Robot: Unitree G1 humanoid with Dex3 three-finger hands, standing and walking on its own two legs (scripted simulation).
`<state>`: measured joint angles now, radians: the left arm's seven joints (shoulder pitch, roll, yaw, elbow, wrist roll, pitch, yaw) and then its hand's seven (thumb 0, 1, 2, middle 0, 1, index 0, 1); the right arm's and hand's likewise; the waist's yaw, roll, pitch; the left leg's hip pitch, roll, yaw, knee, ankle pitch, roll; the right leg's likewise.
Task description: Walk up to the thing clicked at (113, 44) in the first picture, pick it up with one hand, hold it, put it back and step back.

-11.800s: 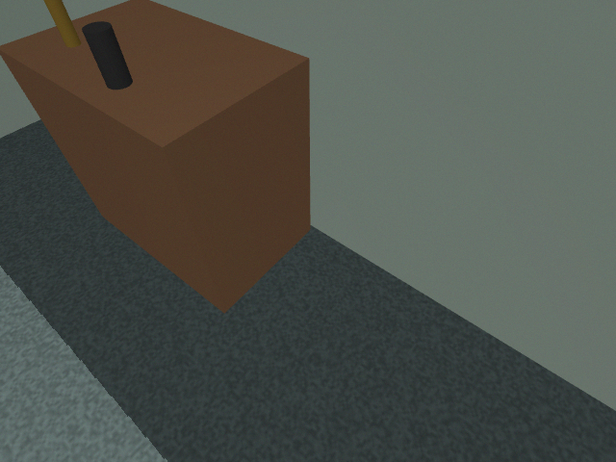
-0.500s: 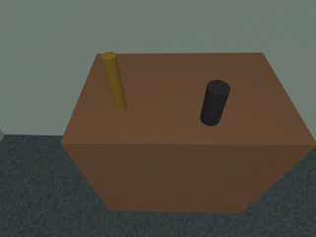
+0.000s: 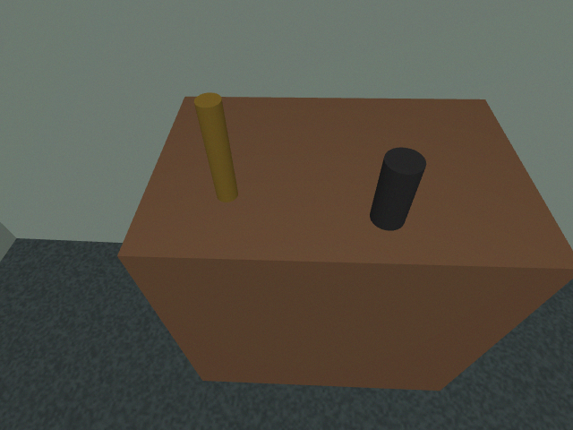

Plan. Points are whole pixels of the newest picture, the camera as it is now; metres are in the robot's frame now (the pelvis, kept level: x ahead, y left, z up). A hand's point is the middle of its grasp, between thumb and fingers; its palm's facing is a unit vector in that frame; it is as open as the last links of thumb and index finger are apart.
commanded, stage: stand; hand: right
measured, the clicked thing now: (395, 191) +0.48 -0.17 +0.04
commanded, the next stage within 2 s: rise first in 1.74 s
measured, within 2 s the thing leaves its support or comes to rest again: neither
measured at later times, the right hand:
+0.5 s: hand out of the picture +0.07 -0.25 -0.16, palm faces -0.04 +0.94 -0.33, open 7.4 cm
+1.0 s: hand out of the picture +0.07 -0.25 -0.16, palm faces -0.04 +0.94 -0.33, open 7.4 cm
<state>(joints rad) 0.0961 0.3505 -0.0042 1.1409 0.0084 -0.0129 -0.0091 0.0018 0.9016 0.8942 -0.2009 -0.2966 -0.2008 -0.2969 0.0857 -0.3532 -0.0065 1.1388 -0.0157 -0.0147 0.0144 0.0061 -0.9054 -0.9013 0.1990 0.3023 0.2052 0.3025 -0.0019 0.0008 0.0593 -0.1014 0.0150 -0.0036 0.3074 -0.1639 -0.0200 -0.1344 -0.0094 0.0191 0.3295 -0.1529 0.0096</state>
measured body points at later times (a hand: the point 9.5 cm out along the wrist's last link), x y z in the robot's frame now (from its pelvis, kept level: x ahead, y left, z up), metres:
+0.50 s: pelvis +0.00 +0.00 +0.00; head +0.01 -0.01 +0.45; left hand +0.07 +0.30 -0.13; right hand +0.08 -0.30 -0.14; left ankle +0.00 +0.13 -0.75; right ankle +0.02 -0.12 -0.75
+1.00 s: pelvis +0.00 +0.00 +0.00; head +0.02 +0.00 +0.45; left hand +0.07 +0.30 -0.13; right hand +0.07 -0.30 -0.14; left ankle +0.00 +0.13 -0.75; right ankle +0.02 -0.12 -0.75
